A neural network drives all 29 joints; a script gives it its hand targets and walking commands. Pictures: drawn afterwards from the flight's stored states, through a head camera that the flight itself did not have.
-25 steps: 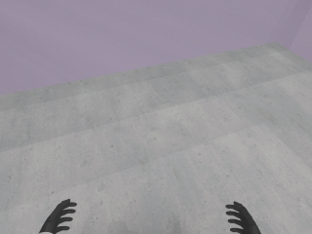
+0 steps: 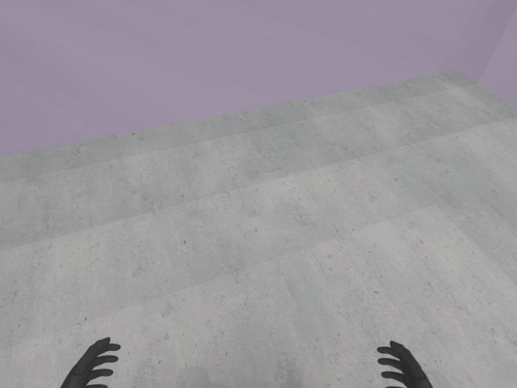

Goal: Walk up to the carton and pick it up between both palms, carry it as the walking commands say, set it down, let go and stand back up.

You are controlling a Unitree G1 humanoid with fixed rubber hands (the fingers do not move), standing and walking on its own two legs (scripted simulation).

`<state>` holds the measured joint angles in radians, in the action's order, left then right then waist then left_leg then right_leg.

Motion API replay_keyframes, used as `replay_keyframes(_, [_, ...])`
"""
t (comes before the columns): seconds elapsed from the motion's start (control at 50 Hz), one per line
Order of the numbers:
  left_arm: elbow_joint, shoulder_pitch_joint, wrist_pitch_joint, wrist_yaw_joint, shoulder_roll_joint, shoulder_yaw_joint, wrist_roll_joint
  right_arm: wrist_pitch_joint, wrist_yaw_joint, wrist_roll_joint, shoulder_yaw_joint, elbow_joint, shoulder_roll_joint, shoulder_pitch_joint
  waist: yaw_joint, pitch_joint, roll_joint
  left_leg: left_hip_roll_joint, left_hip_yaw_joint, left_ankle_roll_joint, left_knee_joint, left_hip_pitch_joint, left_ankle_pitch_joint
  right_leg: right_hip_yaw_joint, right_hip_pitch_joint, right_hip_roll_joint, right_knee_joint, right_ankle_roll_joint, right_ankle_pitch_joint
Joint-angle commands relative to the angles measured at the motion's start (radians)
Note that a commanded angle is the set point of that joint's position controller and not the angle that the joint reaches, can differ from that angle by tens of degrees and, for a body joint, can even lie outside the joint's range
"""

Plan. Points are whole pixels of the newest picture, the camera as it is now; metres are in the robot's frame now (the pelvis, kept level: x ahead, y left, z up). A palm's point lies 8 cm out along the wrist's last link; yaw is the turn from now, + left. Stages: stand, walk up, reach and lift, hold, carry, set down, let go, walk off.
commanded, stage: stand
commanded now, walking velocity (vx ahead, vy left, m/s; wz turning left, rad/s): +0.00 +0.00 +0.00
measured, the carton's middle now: out of the picture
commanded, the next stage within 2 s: walk up in 0.88 s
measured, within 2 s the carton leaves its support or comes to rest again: neither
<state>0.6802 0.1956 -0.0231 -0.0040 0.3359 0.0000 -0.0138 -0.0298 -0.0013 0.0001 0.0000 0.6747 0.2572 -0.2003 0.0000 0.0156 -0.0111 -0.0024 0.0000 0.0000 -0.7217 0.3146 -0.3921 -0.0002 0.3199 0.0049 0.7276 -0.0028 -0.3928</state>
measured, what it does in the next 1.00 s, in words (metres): stands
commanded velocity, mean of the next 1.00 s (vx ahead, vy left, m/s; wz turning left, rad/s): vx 0.00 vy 0.00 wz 0.00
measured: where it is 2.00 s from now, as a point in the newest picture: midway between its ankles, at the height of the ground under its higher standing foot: outside the picture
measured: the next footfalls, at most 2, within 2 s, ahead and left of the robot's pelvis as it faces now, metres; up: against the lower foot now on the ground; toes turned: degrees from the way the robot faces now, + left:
left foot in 1.36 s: +0.07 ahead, +0.21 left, +0.00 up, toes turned +23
right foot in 1.58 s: +0.09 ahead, +0.01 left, +0.00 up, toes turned +23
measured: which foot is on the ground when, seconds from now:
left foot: down 0.00-1.00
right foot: down 0.00-1.00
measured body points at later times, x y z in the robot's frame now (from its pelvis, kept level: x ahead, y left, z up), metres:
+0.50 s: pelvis -0.01 +0.00 +0.00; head -0.02 +0.00 +0.45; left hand +0.13 +0.28 -0.09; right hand +0.14 -0.25 -0.09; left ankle +0.00 +0.12 -0.72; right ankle +0.00 -0.12 -0.72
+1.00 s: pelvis -0.02 +0.00 +0.00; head -0.02 +0.00 +0.45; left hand +0.11 +0.28 -0.10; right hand +0.12 -0.26 -0.10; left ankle +0.00 +0.12 -0.72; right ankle +0.00 -0.12 -0.72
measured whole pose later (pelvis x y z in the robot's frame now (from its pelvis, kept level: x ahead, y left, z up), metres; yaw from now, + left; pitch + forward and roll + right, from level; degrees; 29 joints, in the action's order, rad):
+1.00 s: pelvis -0.02 +0.00 +0.00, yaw +0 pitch -2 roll +0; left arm 0.77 0.20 -0.03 0.00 0.34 0.00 -0.01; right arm -0.03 0.00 0.00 0.00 0.77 0.26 -0.18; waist 0.00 0.02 -0.01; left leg 0.00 0.00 0.00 -0.72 0.31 -0.36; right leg 0.00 0.32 0.00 0.73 0.00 -0.37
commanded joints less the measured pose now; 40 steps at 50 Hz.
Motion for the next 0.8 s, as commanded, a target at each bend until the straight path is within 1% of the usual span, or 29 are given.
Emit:
replay_keyframes(0.0, [-0.022,-0.049,-0.037,-0.004,0.208,0.085,-0.004,-0.035,-0.014,0.027,0.086,-0.028,0.267,0.083,0.0,-0.072,0.018,-0.089,0.094,-0.078,0.126,-0.029,0.289,0.097,-0.034,0.089,-0.125,-0.081,0.292])
replay_keyframes(0.06, [-0.013,-0.052,-0.038,-0.001,0.204,0.086,-0.005,-0.041,-0.015,0.02,0.087,-0.012,0.27,0.075,-0.012,-0.07,0.009,-0.09,0.096,-0.08,0.126,-0.018,0.309,0.082,-0.064,0.084,-0.118,-0.08,0.324])
replay_keyframes(0.08, [-0.01,-0.054,-0.04,-0.003,0.205,0.086,-0.007,-0.039,-0.014,0.019,0.083,-0.016,0.271,0.087,-0.01,-0.063,0.039,-0.085,0.097,-0.082,0.122,-0.024,0.325,0.088,-0.055,0.087,-0.119,-0.078,0.33])
replay_keyframes(0.1, [-0.009,-0.056,-0.043,-0.004,0.197,0.085,-0.009,-0.04,-0.016,0.028,0.084,-0.019,0.257,0.082,-0.002,-0.061,0.009,-0.091,0.096,-0.087,0.112,-0.023,0.329,0.1,-0.044,0.094,-0.119,-0.082,0.351])
replay_keyframes(0.14, [-0.004,-0.051,-0.042,-0.005,0.209,0.09,0.0,-0.034,-0.01,0.024,0.088,-0.011,0.272,0.079,-0.008,-0.081,0.013,-0.087,0.09,-0.085,0.121,-0.046,0.323,0.095,-0.052,0.091,-0.122,-0.08,0.344])
replay_keyframes(0.16, [-0.008,-0.056,-0.038,-0.004,0.204,0.086,0.0,-0.033,-0.013,0.024,0.089,-0.008,0.277,0.071,-0.01,-0.055,-0.01,-0.09,0.096,-0.08,0.128,-0.031,0.311,0.089,-0.04,0.089,-0.122,-0.082,0.332])
replay_keyframes(0.18, [-0.007,-0.051,-0.036,-0.008,0.198,0.082,-0.002,-0.034,-0.013,0.024,0.085,-0.009,0.274,0.065,-0.002,-0.043,-0.008,-0.092,0.105,-0.086,0.124,-0.027,0.301,0.099,-0.037,0.088,-0.133,-0.085,0.314])
replay_keyframes(0.2, [-0.006,-0.05,-0.033,-0.008,0.208,0.082,0.001,-0.036,-0.012,0.025,0.084,-0.008,0.283,0.083,-0.004,-0.022,0.037,-0.092,0.099,-0.088,0.138,-0.014,0.288,0.101,-0.025,0.087,-0.133,-0.079,0.308])
replay_keyframes(0.22, [0.002,-0.035,-0.037,-0.008,0.215,0.088,0.004,-0.035,-0.01,0.023,0.083,-0.001,0.267,0.087,-0.019,-0.049,0.004,-0.086,0.094,-0.081,0.133,-0.027,0.298,0.103,-0.051,0.09,-0.134,-0.084,0.298])
replay_keyframes(0.24, [0.015,-0.041,-0.036,-0.007,0.215,0.081,-0.004,-0.034,-0.012,0.016,0.088,-0.004,0.264,0.075,0.003,-0.068,-0.003,-0.084,0.079,-0.072,0.115,-0.044,0.303,0.111,-0.048,0.102,-0.149,-0.091,0.325])
replay_keyframes(0.28, [-0.001,-0.067,-0.044,-0.003,0.197,0.081,-0.002,-0.037,-0.015,0.021,0.089,-0.001,0.261,0.091,-0.006,-0.052,0.003,-0.084,0.085,-0.072,0.127,-0.024,0.294,0.109,-0.051,0.098,-0.154,-0.082,0.317])
replay_keyframes(0.3, [0.002,-0.053,-0.046,-0.003,0.192,0.079,-0.001,-0.036,-0.013,0.02,0.088,-0.003,0.274,0.094,-0.012,-0.064,0.028,-0.089,0.094,-0.076,0.126,-0.032,0.285,0.099,-0.057,0.098,-0.151,-0.079,0.325])
replay_keyframes(0.32, [0.01,-0.072,-0.043,0.0,0.196,0.08,-0.006,-0.035,-0.014,0.021,0.089,-0.006,0.267,0.096,0.011,-0.059,0.014,-0.088,0.079,-0.069,0.129,-0.043,0.276,0.11,-0.026,0.103,-0.156,-0.081,0.305])
replay_keyframes(0.34, [0.005,-0.085,-0.036,-0.004,0.203,0.079,-0.003,-0.031,-0.013,0.024,0.088,-0.002,0.277,0.085,0.006,-0.029,-0.006,-0.088,0.091,-0.073,0.146,-0.029,0.263,0.097,-0.018,0.094,-0.156,-0.075,0.284])
replay_keyframes(0.36, [0.007,-0.062,-0.037,-0.003,0.205,0.084,0.001,-0.029,-0.011,0.027,0.086,0.014,0.279,0.081,-0.007,-0.041,0.017,-0.091,0.099,-0.074,0.152,-0.023,0.231,0.099,-0.029,0.09,-0.15,-0.072,0.259])
replay_keyframes(0.38, [0.014,-0.058,-0.033,-0.006,0.2,0.078,-0.007,-0.032,-0.014,0.026,0.087,0.005,0.277,0.09,-0.001,-0.003,0.022,-0.095,0.119,-0.084,0.157,0.011,0.213,0.111,-0.024,0.086,-0.158,-0.078,0.251])
replay_keyframes(0.42, [0.022,-0.061,-0.037,-0.005,0.192,0.077,-0.007,-0.03,-0.013,0.028,0.083,0.013,0.27,0.082,-0.006,-0.009,-0.015,-0.081,0.096,-0.071,0.161,0.014,0.169,0.105,-0.034,0.094,-0.176,-0.078,0.199])
replay_keyframes(0.44, [0.021,-0.05,-0.037,-0.004,0.203,0.077,-0.005,-0.031,-0.013,0.024,0.084,0.01,0.272,0.078,0.004,-0.001,0.001,-0.077,0.094,-0.077,0.154,-0.007,0.165,0.134,0.009,0.103,-0.184,-0.087,0.177])
replay_keyframes(0.46, [0.021,-0.068,-0.033,0.001,0.206,0.076,0.0,-0.032,-0.011,0.031,0.083,0.014,0.273,0.077,0.009,-0.008,0.012,-0.085,0.112,-0.077,0.178,-0.017,0.144,0.115,0.014,0.09,-0.189,-0.078,0.156])
replay_keyframes(0.52, [0.027,-0.056,-0.035,0.004,0.213,0.081,-0.003,-0.034,-0.01,0.03,0.078,0.019,0.28,0.092,-0.009,0.032,0.033,-0.089,0.117,-0.077,0.196,0.01,0.134,0.116,0.027,0.084,-0.197,-0.076,0.108])
replay_keyframes(0.54, [0.04,-0.06,-0.036,0.003,0.214,0.079,-0.004,-0.033,-0.011,0.029,0.085,0.023,0.273,0.1,-0.004,0.007,0.05,-0.096,0.136,-0.081,0.209,0.004,0.124,0.1,0.006,0.079,-0.178,-0.074,0.119])
replay_keyframes(0.58, [0.033,-0.061,-0.039,0.003,0.204,0.077,-0.009,-0.038,-0.008,0.027,0.084,0.034,0.282,0.102,-0.01,-0.012,0.02,-0.099,0.126,-0.075,0.189,0.007,0.163,0.115,-0.017,0.082,-0.179,-0.08,0.176])
replay_keyframes(0.6, [0.037,-0.056,-0.039,0.003,0.209,0.08,-0.002,-0.036,-0.01,0.022,0.077,0.045,0.28,0.09,-0.017,0.009,0.03,-0.096,0.131,-0.078,0.198,-0.011,0.175,0.118,-0.012,0.089,-0.185,-0.079,0.184])
replay_keyframes(0.64, [0.036,-0.078,-0.039,0.003,0.199,0.076,0.009,-0.035,-0.01,0.021,0.082,0.038,0.277,0.118,-0.006,-0.008,0.019,-0.09,0.113,-0.08,0.176,-0.007,0.183,0.115,-0.015,0.095,-0.187,-0.078,0.227])
replay_keyframes(0.66, [0.046,-0.077,-0.038,0.001,0.225,0.081,0.0,-0.036,-0.009,0.018,0.074,0.046,0.254,0.102,0.008,-0.015,-0.011,-0.088,0.109,-0.074,0.172,-0.028,0.211,0.131,-0.019,0.096,-0.193,-0.077,0.219])
replay_keyframes(0.68, [0.043,-0.068,-0.037,0.001,0.222,0.084,0.003,-0.034,-0.007,0.022,0.072,0.047,0.271,0.1,-0.004,-0.015,0.034,-0.095,0.121,-0.077,0.181,-0.013,0.185,0.119,-0.006,0.084,-0.17,-0.076,0.205])
replay_keyframes(0.72, [0.047,-0.065,-0.041,0.003,0.201,0.074,-0.007,-0.034,-0.01,0.023,0.08,0.048,0.283,0.109,-0.009,-0.007,0.019,-0.08,0.098,-0.064,0.165,-0.011,0.204,0.116,-0.025,0.087,-0.189,-0.075,0.225])
replay_keyframes(0.74, [0.048,-0.082,-0.042,0.0,0.192,0.072,-0.003,-0.029,-0.009,0.023,0.081,0.044,0.273,0.1,0.0,-0.03,-0.006,-0.08,0.107,-0.069,0.166,0.001,0.187,0.117,-0.039,0.092,-0.184,-0.071,0.237])
replay_keyframes(0.78, [0.063,-0.072,-0.044,-0.002,0.212,0.073,0.0,-0.03,-0.011,0.021,0.072,0.056,0.268,0.099,-0.003,-0.002,-0.004,-0.077,0.11,-0.075,0.167,-0.02,0.204,0.14,-0.002,0.104,-0.195,-0.077,0.216])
